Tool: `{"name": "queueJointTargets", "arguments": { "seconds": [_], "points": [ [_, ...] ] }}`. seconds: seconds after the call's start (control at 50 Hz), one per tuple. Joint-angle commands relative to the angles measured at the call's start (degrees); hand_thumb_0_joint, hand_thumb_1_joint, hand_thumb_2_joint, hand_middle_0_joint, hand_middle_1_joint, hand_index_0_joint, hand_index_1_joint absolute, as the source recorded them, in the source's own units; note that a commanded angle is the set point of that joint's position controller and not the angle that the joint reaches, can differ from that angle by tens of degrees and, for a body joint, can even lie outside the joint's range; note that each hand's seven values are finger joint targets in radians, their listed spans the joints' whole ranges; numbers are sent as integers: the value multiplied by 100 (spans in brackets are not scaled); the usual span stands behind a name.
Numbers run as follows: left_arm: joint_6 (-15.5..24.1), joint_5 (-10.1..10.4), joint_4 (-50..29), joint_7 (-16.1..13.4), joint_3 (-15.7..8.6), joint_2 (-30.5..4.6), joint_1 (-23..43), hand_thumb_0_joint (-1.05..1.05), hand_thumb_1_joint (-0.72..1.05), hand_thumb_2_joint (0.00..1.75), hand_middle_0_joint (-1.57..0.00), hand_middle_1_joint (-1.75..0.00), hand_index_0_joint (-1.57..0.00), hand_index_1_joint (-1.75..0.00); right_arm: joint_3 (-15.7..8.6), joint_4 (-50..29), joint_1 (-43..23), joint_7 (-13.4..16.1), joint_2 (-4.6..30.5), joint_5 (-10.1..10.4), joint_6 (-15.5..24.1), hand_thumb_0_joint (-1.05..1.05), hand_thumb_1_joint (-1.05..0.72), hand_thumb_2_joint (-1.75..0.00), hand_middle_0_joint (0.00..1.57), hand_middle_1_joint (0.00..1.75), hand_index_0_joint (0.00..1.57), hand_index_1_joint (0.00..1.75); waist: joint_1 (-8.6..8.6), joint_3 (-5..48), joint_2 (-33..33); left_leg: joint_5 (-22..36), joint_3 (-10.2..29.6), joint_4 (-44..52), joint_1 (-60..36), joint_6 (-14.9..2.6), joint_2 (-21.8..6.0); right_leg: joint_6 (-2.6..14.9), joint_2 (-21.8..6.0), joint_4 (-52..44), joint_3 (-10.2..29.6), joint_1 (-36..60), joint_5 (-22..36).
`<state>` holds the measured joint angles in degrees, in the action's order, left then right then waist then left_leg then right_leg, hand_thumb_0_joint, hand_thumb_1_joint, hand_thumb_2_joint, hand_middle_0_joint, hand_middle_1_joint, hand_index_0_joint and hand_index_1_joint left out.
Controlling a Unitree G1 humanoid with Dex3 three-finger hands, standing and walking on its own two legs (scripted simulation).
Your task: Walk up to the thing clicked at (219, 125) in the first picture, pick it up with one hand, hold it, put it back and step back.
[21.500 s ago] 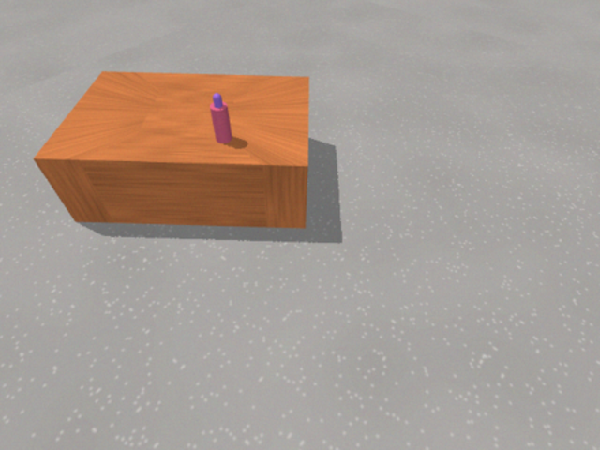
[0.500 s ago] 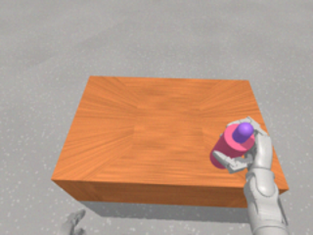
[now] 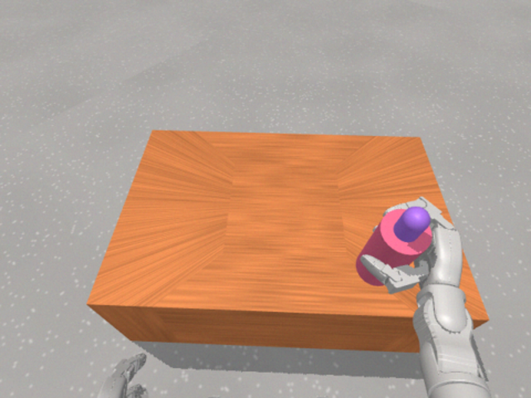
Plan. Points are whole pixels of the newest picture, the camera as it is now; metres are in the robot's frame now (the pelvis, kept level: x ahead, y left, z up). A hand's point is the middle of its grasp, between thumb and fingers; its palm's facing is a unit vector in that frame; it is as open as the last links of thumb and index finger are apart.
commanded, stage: hold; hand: right
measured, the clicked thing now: (393, 245) +0.33 -0.17 +0.06
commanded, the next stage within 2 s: crouch in 1.32 s
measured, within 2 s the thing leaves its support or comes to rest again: neither
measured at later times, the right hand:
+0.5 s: hand (394, 246) +0.33 -0.17 +0.05, palm faces +0.18 +0.98 +0.01, open 9.6 cm
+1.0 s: hand (389, 247) +0.33 -0.17 +0.05, palm faces +0.18 +0.98 +0.01, open 9.6 cm
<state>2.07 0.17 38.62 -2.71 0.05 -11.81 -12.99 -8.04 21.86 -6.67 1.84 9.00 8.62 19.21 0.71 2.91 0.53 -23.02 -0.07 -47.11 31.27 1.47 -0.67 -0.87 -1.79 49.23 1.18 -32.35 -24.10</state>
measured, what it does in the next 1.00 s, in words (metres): stands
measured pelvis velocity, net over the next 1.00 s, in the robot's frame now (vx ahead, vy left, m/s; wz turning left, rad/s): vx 0.00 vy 0.00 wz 0.00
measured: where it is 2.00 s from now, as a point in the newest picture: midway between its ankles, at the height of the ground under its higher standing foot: outside the picture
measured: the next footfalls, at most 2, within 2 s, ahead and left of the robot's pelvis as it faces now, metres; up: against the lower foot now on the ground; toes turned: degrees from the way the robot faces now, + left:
none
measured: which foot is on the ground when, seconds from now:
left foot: down 0.00-1.00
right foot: down 0.00-1.00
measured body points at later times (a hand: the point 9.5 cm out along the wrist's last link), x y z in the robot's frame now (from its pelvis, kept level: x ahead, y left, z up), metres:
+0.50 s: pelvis +0.00 +0.00 +0.00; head +0.04 -0.01 +0.45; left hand +0.13 +0.24 -0.11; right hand +0.31 -0.22 +0.06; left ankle +0.01 +0.14 -0.70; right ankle +0.01 -0.13 -0.70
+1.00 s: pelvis +0.00 +0.00 +0.00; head +0.04 +0.00 +0.45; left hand +0.13 +0.24 -0.11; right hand +0.31 -0.22 +0.05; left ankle +0.01 +0.14 -0.70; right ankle +0.01 -0.13 -0.70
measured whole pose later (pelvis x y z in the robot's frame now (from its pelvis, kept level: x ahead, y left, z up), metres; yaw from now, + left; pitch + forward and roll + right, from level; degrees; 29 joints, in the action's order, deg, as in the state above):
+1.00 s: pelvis +0.00 +0.00 +0.00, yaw +0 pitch +7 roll +1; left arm 2.4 0.1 38.5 -2.4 0.1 -12.0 -12.9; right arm -7.5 22.6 -6.6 2.3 8.5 8.6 20.4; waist 0.8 2.8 0.6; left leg -23.1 -0.2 -47.9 32.1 1.3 -0.6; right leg -1.0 -1.8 49.7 1.3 -33.1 -24.0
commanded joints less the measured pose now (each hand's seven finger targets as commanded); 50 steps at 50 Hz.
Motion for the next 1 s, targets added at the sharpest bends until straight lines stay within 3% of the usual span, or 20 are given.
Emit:
{"name": "queueJointTargets", "arguments": {
  "seconds": [0.0,0.04,0.18,0.22,0.24,0.3,0.32,0.38,0.4,0.44,0.54,0.58,0.6,0.62,0.66,0.68,0.84,0.88,0.92,0.98],
  "points": [
    [272,10,-719,-37,-264,-701,206,0,89,91,-20,-31,-20,-31,-90,-1415,-1678,-55,556,91,485,0,-13,-132,128,144,133,144,64,1472,-47,1660,-157,607,-763,-140,105,112,78,-708,-99,696,1531],
    [283,9,-707,-37,-279,-717,227,0,89,91,-20,-31,-20,-31,-243,-1499,-1793,-31,722,83,497,0,-12,-133,129,145,133,145,26,1595,67,1618,-127,613,-737,-140,92,121,86,-676,-121,723,1471],
    [281,-12,-670,-24,-257,-659,148,0,89,90,-20,-31,-20,-31,-150,-1387,-1573,-34,579,53,508,0,-14,-132,128,144,133,144,29,1559,41,1701,-152,571,-757,-151,91,108,86,-682,-105,714,1576],
    [295,-13,-728,-30,-300,-747,235,0,89,91,-20,-31,-20,-31,-289,-1636,-1861,11,775,37,547,0,-13,-132,128,144,133,144,4,1627,125,1524,-154,569,-686,-157,107,94,62,-722,-85,786,1416],
    [291,-9,-704,-27,-288,-739,244,0,89,91,-20,-31,-20,-31,-235,-1330,-1825,-2,708,34,540,0,-13,-132,128,144,133,144,67,1471,91,1394,-165,591,-568,-156,118,99,59,-732,-76,730,1276],
    [310,-3,-759,-35,-268,-695,268,0,89,91,-20,-31,-20,-31,-155,-1722,-1868,2,660,53,582,0,-14,-132,128,144,132,144,34,1717,142,1372,-148,634,-707,-155,109,102,77,-742,-90,839,1236],
    [301,-4,-741,-43,-262,-698,224,0,89,91,-20,-31,-20,-31,-279,-1620,-1827,22,771,38,553,0,-13,-132,129,145,133,145,0,1735,123,1430,-129,647,-801,-154,98,103,92,-735,-107,818,1285],
    [324,-6,-710,-34,-328,-788,175,0,90,90,-20,-31,-20,-31,-54,-1448,-1759,-28,533,50,501,0,-11,-132,128,144,133,144,105,1729,57,1639,-158,574,-659,-149,115,98,60,-716,-84,851,1526],
    [315,-13,-663,-39,-306,-743,162,0,90,90,-20,-31,-20,-31,-180,-1445,-1862,-5,659,47,517,0,-11,-132,128,145,132,145,78,1579,117,1628,-183,562,-654,-155,117,86,49,-720,-68,794,1555],
    [304,-10,-631,-21,-259,-670,168,0,90,90,-20,-31,-20,-31,-90,-1070,-1603,-14,508,37,489,0,-13,-132,128,145,133,145,89,1308,-59,1412,-191,595,-566,-157,120,104,56,-749,-65,591,1323],
    [294,-18,-694,-7,-314,-767,134,0,90,90,-20,-31,-20,-31,-234,-1630,-1889,9,784,3,605,0,-13,-132,128,144,132,144,-32,1890,274,1654,-166,490,-684,-181,106,52,54,-691,-56,941,1630],
    [314,-28,-726,-3,-347,-769,166,0,89,91,-20,-31,-20,-31,-139,-1483,-1729,-2,591,24,573,0,-14,-131,128,143,132,143,23,1709,123,1616,-187,508,-676,-158,118,79,61,-711,-66,768,1546],
    [316,-18,-725,0,-307,-747,196,0,89,91,-20,-31,-20,-31,-169,-1681,-2084,13,688,35,599,0,-13,-132,128,144,133,144,63,1718,164,1534,-164,529,-645,-160,120,80,54,-721,-66,799,1430],
    [312,-18,-678,-4,-273,-700,217,0,89,91,-20,-31,-20,-31,-172,-1134,-1770,23,570,38,559,0,-14,-132,128,144,132,144,62,1389,45,1376,-175,576,-553,-154,119,95,63,-729,-75,621,1259],
    [329,-7,-761,-7,-305,-744,209,0,90,90,-20,-31,-20,-31,-118,-1526,-1865,6,600,56,587,0,-14,-131,128,144,133,144,32,1715,7,1453,-161,579,-694,-147,119,113,71,-721,-84,734,1323],
    [308,-12,-691,1,-275,-713,174,0,89,91,-20,-31,-20,-31,-164,-1277,-1695,23,589,36,566,0,-13,-132,129,145,133,145,37,1488,15,1388,-177,570,-628,-163,120,97,62,-737,-69,652,1278],
    [305,-2,-744,-12,-280,-735,237,0,90,91,-20,-31,-20,-31,-124,-1576,-1887,6,609,56,634,0,-13,-132,128,144,132,144,70,1679,69,1456,-137,546,-603,-155,116,103,70,-669,-88,769,1325],
    [298,-11,-729,-11,-292,-742,197,0,89,91,-20,-31,-20,-31,-230,-1442,-1691,26,669,44,633,0,-11,-131,127,143,132,143,15,1672,5,1448,-128,550,-683,-154,100,109,89,-660,-101,659,1292],
    [309,-1,-749,-13,-287,-748,226,0,89,90,-20,-31,-20,-31,-124,-1422,-1715,12,583,57,610,0,-14,-132,129,144,133,144,61,1576,-7,1464,-148,563,-658,-149,106,109,76,-689,-95,686,1317],
    [291,-7,-692,-14,-301,-759,159,0,89,91,-20,-31,-20,-30,-298,-1303,-1663,27,708,45,615,0,-13,-131,128,143,132,143,16,1633,18,1515,-172,497,-648,-166,116,90,60,-695,-61,667,1410]
  ]
}}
